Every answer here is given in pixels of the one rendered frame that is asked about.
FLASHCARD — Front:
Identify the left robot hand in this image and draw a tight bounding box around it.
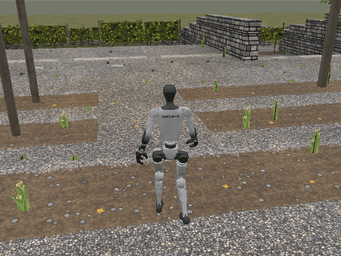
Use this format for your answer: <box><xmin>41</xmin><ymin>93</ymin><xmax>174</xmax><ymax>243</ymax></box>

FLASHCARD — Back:
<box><xmin>136</xmin><ymin>151</ymin><xmax>148</xmax><ymax>165</ymax></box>

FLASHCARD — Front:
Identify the robot right forearm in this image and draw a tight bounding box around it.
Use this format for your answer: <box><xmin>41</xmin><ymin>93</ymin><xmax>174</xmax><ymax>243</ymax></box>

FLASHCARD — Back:
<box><xmin>190</xmin><ymin>127</ymin><xmax>198</xmax><ymax>142</ymax></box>

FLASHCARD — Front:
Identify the right robot hand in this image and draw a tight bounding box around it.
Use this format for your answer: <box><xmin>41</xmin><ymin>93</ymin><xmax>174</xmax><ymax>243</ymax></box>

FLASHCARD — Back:
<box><xmin>186</xmin><ymin>139</ymin><xmax>198</xmax><ymax>148</ymax></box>

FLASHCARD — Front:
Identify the robot left forearm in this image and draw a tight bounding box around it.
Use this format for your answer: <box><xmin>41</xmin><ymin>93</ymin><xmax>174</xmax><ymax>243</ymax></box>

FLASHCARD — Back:
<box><xmin>137</xmin><ymin>130</ymin><xmax>150</xmax><ymax>154</ymax></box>

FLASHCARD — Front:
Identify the robot left shin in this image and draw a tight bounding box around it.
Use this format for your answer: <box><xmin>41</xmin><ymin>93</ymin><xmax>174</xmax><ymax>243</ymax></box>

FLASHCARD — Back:
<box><xmin>155</xmin><ymin>172</ymin><xmax>163</xmax><ymax>205</ymax></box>

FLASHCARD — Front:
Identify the robot right foot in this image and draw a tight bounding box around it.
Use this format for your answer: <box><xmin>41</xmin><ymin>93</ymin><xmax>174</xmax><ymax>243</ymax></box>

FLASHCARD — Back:
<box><xmin>179</xmin><ymin>212</ymin><xmax>190</xmax><ymax>225</ymax></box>

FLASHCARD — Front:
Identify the left robot upper arm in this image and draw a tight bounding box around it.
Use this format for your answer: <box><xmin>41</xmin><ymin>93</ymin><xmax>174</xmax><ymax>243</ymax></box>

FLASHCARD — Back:
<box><xmin>145</xmin><ymin>108</ymin><xmax>159</xmax><ymax>138</ymax></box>

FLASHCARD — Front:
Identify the right robot upper arm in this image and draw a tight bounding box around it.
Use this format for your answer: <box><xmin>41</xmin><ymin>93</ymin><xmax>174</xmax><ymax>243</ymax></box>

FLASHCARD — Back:
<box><xmin>181</xmin><ymin>107</ymin><xmax>195</xmax><ymax>135</ymax></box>

